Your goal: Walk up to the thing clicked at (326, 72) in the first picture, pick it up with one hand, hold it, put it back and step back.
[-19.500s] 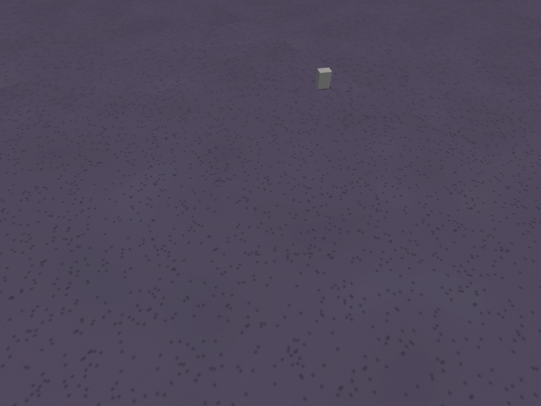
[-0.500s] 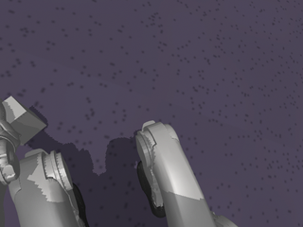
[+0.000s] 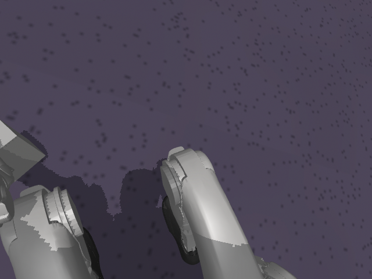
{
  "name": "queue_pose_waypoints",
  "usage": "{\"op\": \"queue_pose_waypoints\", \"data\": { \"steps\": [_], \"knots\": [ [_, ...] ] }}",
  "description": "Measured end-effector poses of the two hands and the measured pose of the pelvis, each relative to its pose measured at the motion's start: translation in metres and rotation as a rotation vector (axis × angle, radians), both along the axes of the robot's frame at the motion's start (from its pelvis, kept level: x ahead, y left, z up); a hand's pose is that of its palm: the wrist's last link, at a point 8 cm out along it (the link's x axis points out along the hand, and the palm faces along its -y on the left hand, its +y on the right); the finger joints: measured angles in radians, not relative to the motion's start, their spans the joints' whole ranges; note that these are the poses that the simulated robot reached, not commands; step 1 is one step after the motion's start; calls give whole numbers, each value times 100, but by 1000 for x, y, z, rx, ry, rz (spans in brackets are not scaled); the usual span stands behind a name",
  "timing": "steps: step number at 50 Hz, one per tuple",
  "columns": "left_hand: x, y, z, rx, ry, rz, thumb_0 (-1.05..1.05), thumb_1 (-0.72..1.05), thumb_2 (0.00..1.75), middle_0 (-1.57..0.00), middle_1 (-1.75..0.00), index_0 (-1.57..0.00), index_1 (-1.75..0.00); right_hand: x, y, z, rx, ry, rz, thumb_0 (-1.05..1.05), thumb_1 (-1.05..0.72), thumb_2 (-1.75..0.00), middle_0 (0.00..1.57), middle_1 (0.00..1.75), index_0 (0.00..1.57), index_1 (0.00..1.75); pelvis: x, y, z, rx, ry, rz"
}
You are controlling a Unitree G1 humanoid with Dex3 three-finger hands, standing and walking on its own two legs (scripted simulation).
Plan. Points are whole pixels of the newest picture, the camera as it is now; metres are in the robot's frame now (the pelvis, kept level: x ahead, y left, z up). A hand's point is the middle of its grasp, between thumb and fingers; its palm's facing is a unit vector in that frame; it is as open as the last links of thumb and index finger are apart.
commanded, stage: close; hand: left
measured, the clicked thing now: (6, 152) +0.42 +0.28 -0.24
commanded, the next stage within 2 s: rest palm in 1.82 s
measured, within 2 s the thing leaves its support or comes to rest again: neither
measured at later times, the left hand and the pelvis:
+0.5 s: hand out of the picture +0.40 +0.30 -0.20, palm faces -0.35 -0.26 -0.90, open 11.1 cm; pelvis +0.00 +0.00 +0.00, yaw +0 degrees
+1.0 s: hand out of the picture +0.41 +0.30 -0.20, palm faces -0.35 -0.24 -0.90, open 11.2 cm; pelvis +0.00 +0.00 +0.01, yaw +0 degrees
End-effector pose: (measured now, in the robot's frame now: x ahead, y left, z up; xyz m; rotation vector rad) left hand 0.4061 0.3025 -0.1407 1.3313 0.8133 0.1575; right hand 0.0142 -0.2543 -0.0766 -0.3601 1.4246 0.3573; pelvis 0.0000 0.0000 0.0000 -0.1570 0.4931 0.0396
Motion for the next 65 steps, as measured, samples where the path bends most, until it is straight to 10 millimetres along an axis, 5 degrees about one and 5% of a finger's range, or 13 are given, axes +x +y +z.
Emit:
{"op": "queue_pose_waypoints", "data": {
  "steps": [65],
  "knots": [
    [5,4,3,23,17,-51,1,-14,62,-64,-67,-53,-69,6,4,10,-25,-18,18,1,-91,-90,19,30,20,30,-2,2,7,-8,2,5]
  ]
}}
